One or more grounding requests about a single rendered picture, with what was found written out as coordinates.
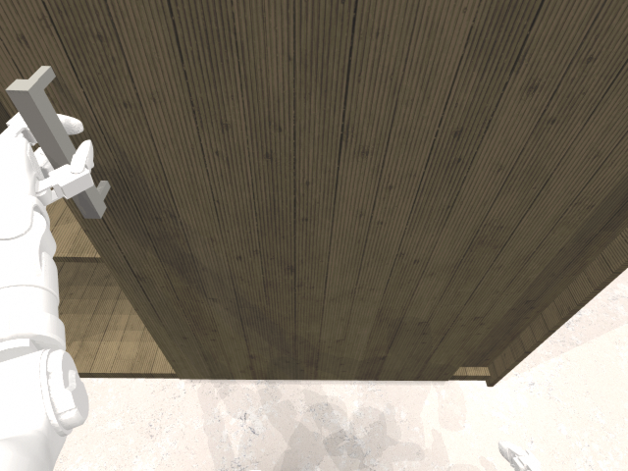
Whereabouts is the left robot forearm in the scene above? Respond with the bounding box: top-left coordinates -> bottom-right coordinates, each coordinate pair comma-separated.
0,194 -> 66,363

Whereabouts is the wardrobe door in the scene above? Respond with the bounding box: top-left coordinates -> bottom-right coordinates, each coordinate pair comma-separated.
0,0 -> 628,381
460,170 -> 628,367

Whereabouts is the right robot hand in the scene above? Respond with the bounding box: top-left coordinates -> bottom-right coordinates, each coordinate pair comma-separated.
498,440 -> 542,471

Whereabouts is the left robot hand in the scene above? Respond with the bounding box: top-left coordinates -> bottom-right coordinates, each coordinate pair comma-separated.
0,113 -> 94,209

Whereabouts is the left robot upper arm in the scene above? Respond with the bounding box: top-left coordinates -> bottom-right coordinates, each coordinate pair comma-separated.
0,348 -> 89,471

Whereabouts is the handle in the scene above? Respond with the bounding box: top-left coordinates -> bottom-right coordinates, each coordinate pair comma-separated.
5,66 -> 111,219

